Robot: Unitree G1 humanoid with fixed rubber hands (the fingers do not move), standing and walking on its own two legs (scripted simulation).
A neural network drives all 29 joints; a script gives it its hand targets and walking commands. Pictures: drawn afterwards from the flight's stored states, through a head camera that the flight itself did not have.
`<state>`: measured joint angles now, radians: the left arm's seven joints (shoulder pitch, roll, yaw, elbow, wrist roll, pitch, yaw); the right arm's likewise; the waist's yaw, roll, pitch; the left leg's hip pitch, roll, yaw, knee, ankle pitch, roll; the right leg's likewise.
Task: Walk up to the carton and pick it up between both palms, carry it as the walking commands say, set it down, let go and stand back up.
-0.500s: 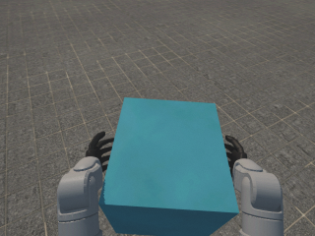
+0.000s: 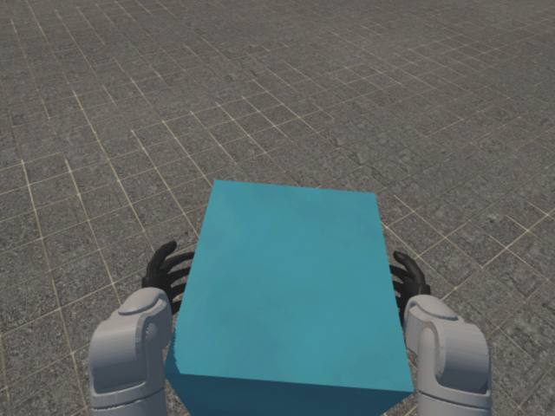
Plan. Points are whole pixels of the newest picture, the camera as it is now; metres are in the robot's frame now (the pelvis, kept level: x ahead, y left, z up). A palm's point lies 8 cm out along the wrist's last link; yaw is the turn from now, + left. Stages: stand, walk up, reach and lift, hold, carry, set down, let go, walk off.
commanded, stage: carry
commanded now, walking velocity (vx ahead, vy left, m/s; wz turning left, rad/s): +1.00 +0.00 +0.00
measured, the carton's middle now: (284, 308) +0.27 -0.02 +0.00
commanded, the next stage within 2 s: none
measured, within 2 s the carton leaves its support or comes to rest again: neither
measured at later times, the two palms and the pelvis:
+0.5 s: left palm (165, 115) +0.66 +0.20 +0.08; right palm (318, 110) +0.70 -0.13 +0.07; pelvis +0.44 +0.01 +0.00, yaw +5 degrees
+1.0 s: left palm (159, 28) +1.14 +0.29 +0.08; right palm (269, 27) +1.13 -0.04 +0.09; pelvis +0.89 +0.13 +0.00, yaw +1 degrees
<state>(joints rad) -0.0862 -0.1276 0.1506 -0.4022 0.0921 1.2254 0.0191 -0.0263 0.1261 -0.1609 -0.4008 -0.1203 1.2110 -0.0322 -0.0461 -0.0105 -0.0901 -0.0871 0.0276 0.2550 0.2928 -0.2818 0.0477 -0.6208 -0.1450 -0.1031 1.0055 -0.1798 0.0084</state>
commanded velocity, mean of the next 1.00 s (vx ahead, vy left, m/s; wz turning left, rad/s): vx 0.90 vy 0.00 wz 0.00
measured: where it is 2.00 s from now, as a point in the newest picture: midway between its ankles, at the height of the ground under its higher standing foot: (216, 191)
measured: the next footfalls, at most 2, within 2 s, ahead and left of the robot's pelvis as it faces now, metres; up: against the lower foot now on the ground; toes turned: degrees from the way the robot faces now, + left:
right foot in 0.20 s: +0.42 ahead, -0.09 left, +0.00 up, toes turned -8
left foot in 0.66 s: +0.81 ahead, +0.15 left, +0.00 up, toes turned +16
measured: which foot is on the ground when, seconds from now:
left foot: down 0.00-0.24, up 0.26-0.64, down 0.66-1.00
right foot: up 0.00-0.18, down 0.20-0.68, up 0.70-1.00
